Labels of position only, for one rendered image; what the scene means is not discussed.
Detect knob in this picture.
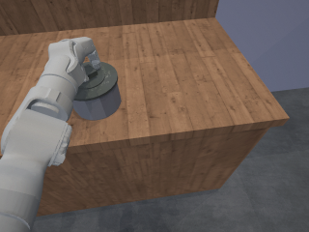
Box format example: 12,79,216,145
84,64,98,79

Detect lid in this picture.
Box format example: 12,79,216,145
74,62,118,102

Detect table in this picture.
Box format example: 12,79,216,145
0,0,290,217

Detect robot left hand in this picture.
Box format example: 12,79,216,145
72,37,101,83

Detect pot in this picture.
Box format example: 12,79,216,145
72,83,122,121

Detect left robot forearm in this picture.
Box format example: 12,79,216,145
0,39,86,155

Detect left robot upper arm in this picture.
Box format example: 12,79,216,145
0,108,72,232

